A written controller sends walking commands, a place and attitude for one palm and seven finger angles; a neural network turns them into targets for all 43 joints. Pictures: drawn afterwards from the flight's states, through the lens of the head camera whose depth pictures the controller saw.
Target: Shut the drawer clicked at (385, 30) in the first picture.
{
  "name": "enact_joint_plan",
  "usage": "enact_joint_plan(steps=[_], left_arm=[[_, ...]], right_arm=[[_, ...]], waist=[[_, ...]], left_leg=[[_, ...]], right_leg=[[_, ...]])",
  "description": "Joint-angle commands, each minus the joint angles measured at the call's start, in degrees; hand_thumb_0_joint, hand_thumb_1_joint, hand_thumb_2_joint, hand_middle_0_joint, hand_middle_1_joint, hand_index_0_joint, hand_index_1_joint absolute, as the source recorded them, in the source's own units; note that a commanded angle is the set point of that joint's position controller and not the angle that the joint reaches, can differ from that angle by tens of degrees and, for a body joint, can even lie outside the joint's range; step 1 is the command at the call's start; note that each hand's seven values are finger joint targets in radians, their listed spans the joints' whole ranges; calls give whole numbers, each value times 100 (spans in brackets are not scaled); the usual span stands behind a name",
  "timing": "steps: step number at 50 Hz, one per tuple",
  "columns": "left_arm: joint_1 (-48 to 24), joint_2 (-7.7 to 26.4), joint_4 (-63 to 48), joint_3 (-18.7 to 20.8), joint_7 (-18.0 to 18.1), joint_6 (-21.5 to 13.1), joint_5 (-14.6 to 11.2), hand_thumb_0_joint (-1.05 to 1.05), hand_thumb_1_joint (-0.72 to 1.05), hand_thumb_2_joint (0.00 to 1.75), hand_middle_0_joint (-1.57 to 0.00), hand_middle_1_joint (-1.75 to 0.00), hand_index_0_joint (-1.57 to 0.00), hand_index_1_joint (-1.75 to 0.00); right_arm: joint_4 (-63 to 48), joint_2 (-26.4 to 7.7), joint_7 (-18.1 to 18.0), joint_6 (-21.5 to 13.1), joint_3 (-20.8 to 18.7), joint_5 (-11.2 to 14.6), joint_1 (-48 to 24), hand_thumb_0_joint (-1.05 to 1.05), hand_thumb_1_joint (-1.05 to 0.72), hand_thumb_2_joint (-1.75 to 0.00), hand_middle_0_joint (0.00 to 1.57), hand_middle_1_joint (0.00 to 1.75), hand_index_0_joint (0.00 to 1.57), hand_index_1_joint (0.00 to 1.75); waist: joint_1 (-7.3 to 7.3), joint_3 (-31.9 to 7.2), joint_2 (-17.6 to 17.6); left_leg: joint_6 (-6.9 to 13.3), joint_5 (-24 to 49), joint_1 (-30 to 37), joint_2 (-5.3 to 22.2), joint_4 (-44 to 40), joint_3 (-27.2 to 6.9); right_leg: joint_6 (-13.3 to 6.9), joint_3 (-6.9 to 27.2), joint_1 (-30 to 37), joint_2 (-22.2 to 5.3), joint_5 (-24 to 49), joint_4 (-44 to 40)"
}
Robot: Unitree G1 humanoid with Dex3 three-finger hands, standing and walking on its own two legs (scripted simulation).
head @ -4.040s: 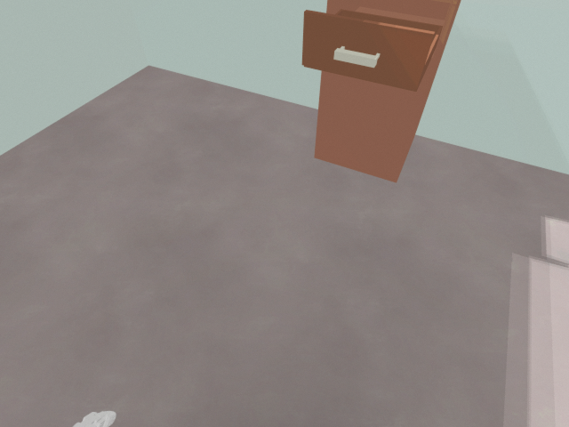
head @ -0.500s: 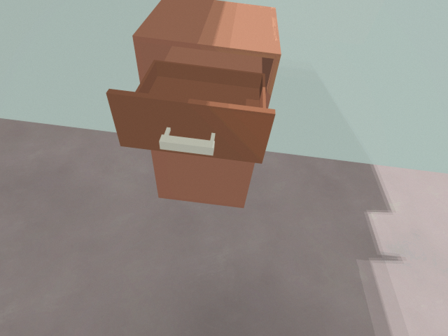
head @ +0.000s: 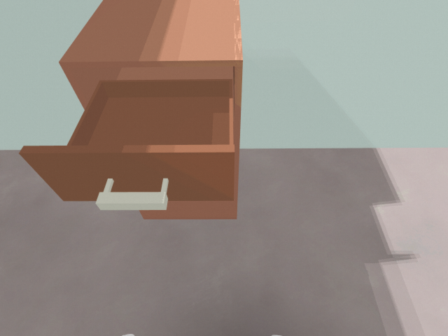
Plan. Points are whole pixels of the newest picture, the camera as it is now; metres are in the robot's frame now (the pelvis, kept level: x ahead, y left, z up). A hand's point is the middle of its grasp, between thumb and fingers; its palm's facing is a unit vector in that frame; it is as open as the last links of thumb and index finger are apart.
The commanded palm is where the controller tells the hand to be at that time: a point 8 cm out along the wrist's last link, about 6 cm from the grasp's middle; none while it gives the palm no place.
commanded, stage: take the last steps up to it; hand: left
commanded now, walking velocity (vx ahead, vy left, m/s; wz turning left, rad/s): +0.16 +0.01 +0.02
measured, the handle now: (135, 191) +0.39 +0.20 -0.01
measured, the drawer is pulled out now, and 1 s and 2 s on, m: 0.29 0.29 0.29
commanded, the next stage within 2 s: come to a stop and stand still in 0.06 s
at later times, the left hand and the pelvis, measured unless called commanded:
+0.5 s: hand out of the picture +0.07 +0.18 -0.17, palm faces +0.06 -0.98 -0.18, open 7.4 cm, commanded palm none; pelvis +0.08 +0.01 +0.01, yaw -1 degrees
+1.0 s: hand out of the picture +0.06 +0.12 -0.16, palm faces +0.04 -0.98 -0.21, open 7.2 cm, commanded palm none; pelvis +0.03 -0.06 +0.01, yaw +0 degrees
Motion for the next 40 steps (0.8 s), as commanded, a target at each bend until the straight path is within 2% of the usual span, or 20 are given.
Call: enact_joint_plan(steps=[1, 4, 8, 10, 12, 14, 16, 18, 22, 23, 26, 29, 31, 32, 33, 34, 35, 36, 38, 40], left_arm=[[981, 545, 130, 73, 140, -16, 42, 0, 90, 90, -20, -30, -20, -30], [796, 558, 61, 18, 156, -12, 60, 0, 90, 90, -20, -30, -20, -30], [912, 744, 138, 12, 116, 22, 46, 0, 90, 90, -20, -30, -20, -30], [859, 692, 192, -27, 133, 73, 10, 0, 90, 90, -20, -30, -20, -30], [808, 608, 255, -102, 163, 137, -43, 0, 90, 90, -20, -30, -20, -30], [1149, 358, 274, -161, 217, 241, -34, 0, 90, 90, -20, -30, -20, -30], [1299, 409, 326, -159, 244, 386, -40, 0, 90, 90, -20, -30, -20, -30], [1343, 510, 287, -134, 227, 460, -26, 0, 90, 90, -20, -30, -20, -30], [1276, 559, 105, -17, 240, 549, 1, 0, 90, 90, -20, -30, -20, -30], [1185, 535, 54, 1, 233, 547, 11, 0, 90, 90, -20, -30, -20, -30], [1141, 410, -113, 42, 241, 576, 12, 0, 90, 90, -20, -30, -20, -30], [1304, 284, -153, 19, 226, 552, 14, 0, 90, 90, -20, -30, -20, -30], [1654, 324, -15, 5, 215, 523, 42, 0, 90, 90, -20, -30, -20, -30], [1731, 477, 14, 7, 216, 495, 84, 0, 90, 90, -20, -30, -20, -30], [1414, 870, -86, 6, 229, 433, 122, 0, 90, 90, -20, -30, -20, -30], [975, 1183, -264, 22, 206, 438, 103, 0, 90, 90, -20, -30, -20, -30], [728, 1227, -365, 51, 209, 416, 96, 0, 90, 90, -20, -30, -20, -30], [552, 1131, -345, 34, 209, 404, 94, 0, 90, 90, -20, -30, -20, -30], [310, 946, -322, -17, 205, 379, 68, 0, 90, 90, -20, -30, -20, -30], [453, 927, -231, -26, 192, 350, 53, 0, 90, 90, -20, -30, -20, -30]], right_arm=[[-550, -240, -36, -141, -78, -55, -167, 0, -90, -90, 20, 30, 20, 30], [-579, -125, -6, -55, -37, -50, -40, 0, -90, -90, 20, 30, 20, 30], [-792, -239, 43, -99, -5, -27, -536, 0, -90, -90, 20, 30, 20, 30], [-773, -269, -7, -115, 76, -8, -693, 0, -90, -90, 20, 30, 20, 30], [-645, -414, -47, -145, 116, 3, -532, 0, -90, -90, 20, 30, 20, 30], [-627, -943, -99, -165, 41, 1, -477, 0, -90, -90, 20, 30, 20, 30], [-704, -1012, -201, -93, 36, 55, -887, 0, -90, -90, 20, 30, 20, 30], [-777, -1020, -255, -62, 3, 66, -1062, 0, -90, -90, 20, 30, 20, 30], [-922, -1245, -302, 40, -183, 7, -1104, 0, -90, -90, 20, 30, 20, 30], [-948, -1240, -294, 51, -211, 9, -1130, 0, -90, -90, 20, 30, 20, 30], [-1048, -1251, -243, 100, -272, -23, -1257, 0, -90, -90, 20, 30, 20, 30], [-1126, -1186, -170, 104, -276, -55, -1470, 0, -90, -90, 20, 30, 20, 30], [-1116, -1144, -119, 143, -274, -17, -1572, 0, -90, -90, 20, 30, 20, 30], [-1126, -997, -94, 165, -265, 21, -1528, 0, -90, -90, 20, 30, 20, 30], [-1152, -650, -52, 203, -212, 68, -1387, 0, -90, -90, 20, 30, 20, 30], [-1228, -499, 4, 253, -152, 57, -1452, 0, -90, -90, 20, 30, 20, 30], [-1250, -611, 1, 313, -163, 12, -1649, 0, -90, -90, 20, 30, 20, 30], [-1183, -652, -9, 312, -162, 1, -1599, 0, -90, -90, 20, 30, 20, 30], [-904, -620, -23, 273, -136, 20, -1151, 0, -90, -90, 20, 30, 20, 30], [-808, -561, -48, 229, -82, 34, -1014, 0, -90, -90, 20, 30, 20, 30]], waist=[[211, -373, -570], [50, -347, -744], [188, -266, -787], [186, -264, -741], [67, -441, -489], [191, -509, 393], [276, -265, 1161], [317, -171, 1194], [193, -922, 709], [162, -942, 420], [166, -1119, 338], [268, -1046, 572], [427, -889, 483], [448, -669, -41], [269, -363, -1076], [196, -115, -1474], [322, 32, -1788], [257, 162, -1757], [57, -36, -1118], [133, -116, -984]], left_leg=[[4, 679, -1341, 214, 667, -272], [-91, 779, -892, 116, -406, -71], [-92, 970, -615, -56, -1665, 76], [-122, 1411, -157, -152, -2413, 42], [-105, 2903, 851, -90, -3491, -72], [293, 5164, 1212, 723, -3452, -664], [656, 5141, 682, 1003, -3911, -1026], [854, 5371, 737, 1071, -4128, -1077], [1293, 6137, 1543, 1407, -3829, -1128], [1342, 6113, 1508, 1434, -3753, -1086], [1274, 5234, 1270, 1334, -3765, -933], [1080, 3746, 615, 1162, -3956, -881], [765, 2193, 30, 856, -3836, -723], [489, 1474, -293, 478, -3470, -515], [111, 677, -644, -102, -2874, -193], [-30, 324, -358, -367, -2384, -61], [19, 186, -320, -366, -1761, -306], [66, 303, -376, -368, -1392, -465], [48, 582, -317, -393, -1185, -447], [1, 622, -224, -414, -1526, -372]], right_leg=[[-674, 1384, 1040, -1562, 2200, -1896], [-672, 940, 622, -1383, 2149, -2003], [-702, 1045, 846, -1325, 1714, -2023], [-541, 873, 896, -1123, 2315, -1730], [-153, 616, 709, -767, 2187, -1234], [284, 491, 579, -342, 569, -987], [454, 384, 794, -210, -361, -681], [423, 520, 582, -213, -878, -71], [450, 909, -242, -72, -1711, 1623], [445, 951, -292, -52, -1725, 1888], [477, 969, -327, -23, -1593, 2034], [393, 780, 297, -42, -1294, 983], [396, 558, 963, 16, -322, -244], [371, 765, 1104, -113, 54, -1089], [45, 1960, 747, -944, -290, -1834], [-350, 2441, -153, -1612, -910, -2346], [-524, 2616, -563, -1579, -1052, -2524], [-575, 2481, -584, -1454, -722, -2407], [-558, 1816, -99, -1135, 452, -1995], [-517, 1541, 266, -1020, 1133, -1724]])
